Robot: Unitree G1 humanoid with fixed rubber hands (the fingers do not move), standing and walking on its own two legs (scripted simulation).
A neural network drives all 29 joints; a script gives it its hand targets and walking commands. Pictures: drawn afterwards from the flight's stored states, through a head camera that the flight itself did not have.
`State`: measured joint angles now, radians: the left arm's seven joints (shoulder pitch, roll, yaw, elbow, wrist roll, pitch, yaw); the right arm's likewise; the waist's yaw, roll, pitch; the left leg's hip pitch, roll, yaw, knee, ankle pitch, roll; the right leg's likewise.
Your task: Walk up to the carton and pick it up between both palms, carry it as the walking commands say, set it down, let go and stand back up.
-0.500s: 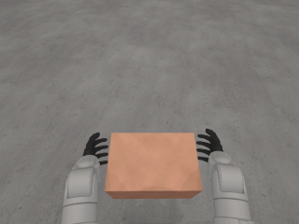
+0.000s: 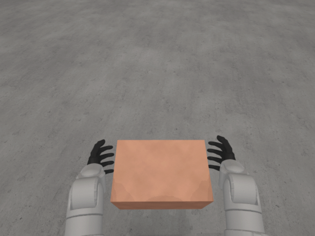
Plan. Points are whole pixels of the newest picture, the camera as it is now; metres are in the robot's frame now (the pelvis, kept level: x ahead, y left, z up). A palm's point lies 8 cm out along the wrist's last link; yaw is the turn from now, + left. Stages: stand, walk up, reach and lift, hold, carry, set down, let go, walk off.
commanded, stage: carry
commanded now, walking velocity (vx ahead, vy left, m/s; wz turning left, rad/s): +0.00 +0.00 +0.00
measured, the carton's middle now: (160, 175) +0.30 +0.00 -0.05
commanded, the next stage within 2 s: hold in 0.18 s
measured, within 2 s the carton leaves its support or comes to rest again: neither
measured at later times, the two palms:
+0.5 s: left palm (93, 163) +0.28 +0.17 +0.05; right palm (224, 167) +0.27 -0.16 +0.05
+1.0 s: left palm (93, 158) +0.30 +0.17 +0.06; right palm (226, 161) +0.27 -0.16 +0.07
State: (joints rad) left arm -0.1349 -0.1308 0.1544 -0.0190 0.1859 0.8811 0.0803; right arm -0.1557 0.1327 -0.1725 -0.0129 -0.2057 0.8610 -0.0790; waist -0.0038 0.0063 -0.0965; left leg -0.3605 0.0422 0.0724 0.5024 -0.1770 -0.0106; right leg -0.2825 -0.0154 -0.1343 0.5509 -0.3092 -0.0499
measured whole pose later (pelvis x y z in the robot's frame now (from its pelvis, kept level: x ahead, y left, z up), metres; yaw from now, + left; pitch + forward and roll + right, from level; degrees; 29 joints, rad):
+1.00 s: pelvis -0.01 +0.04 +0.01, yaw -11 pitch -6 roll +0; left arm -0.29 -0.16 0.31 0.28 0.32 0.74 0.03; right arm -0.39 0.07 -0.27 0.46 -0.31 0.66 0.08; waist 0.06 -0.01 -0.02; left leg -0.09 -0.02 -0.05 0.33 -0.13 -0.01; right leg -0.08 0.03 0.11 0.38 -0.19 0.00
